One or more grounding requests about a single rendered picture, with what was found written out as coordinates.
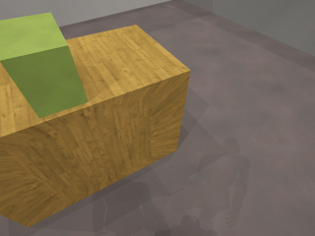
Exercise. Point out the pedestal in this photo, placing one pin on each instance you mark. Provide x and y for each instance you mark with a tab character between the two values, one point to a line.
136	93

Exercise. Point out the carton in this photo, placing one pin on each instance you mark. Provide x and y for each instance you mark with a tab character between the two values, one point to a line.
38	59

